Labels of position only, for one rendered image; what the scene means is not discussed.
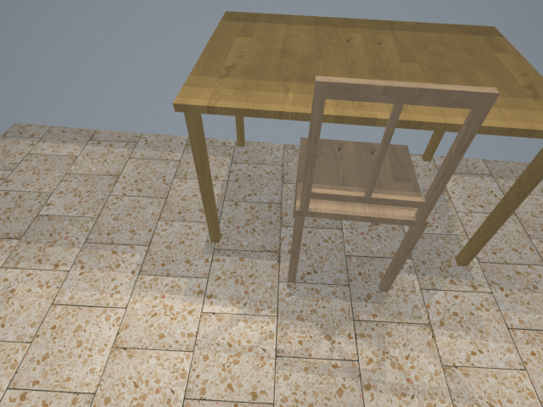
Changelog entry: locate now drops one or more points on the chair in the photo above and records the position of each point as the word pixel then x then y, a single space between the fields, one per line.
pixel 376 182

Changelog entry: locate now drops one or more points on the table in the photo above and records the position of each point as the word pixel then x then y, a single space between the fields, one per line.
pixel 265 66

